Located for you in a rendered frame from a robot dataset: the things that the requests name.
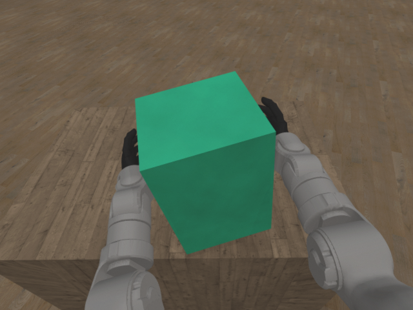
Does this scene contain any left robot forearm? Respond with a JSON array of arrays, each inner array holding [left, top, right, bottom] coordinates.
[[85, 165, 154, 307]]

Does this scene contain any carton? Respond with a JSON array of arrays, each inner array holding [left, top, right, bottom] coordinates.
[[135, 71, 276, 254]]

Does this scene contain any pedestal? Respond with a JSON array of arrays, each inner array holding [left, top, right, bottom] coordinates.
[[0, 101, 347, 310]]

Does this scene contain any right robot forearm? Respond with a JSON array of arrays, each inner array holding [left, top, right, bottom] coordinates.
[[274, 132, 394, 272]]

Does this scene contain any robot right upper arm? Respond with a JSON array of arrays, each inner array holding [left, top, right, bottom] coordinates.
[[307, 220, 413, 310]]

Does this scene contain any robot right hand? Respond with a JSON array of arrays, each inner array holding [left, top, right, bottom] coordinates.
[[258, 97, 288, 135]]

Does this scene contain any robot left upper arm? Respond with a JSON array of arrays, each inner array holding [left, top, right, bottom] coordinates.
[[85, 270, 165, 310]]

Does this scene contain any robot left hand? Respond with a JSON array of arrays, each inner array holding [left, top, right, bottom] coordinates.
[[121, 129, 139, 170]]

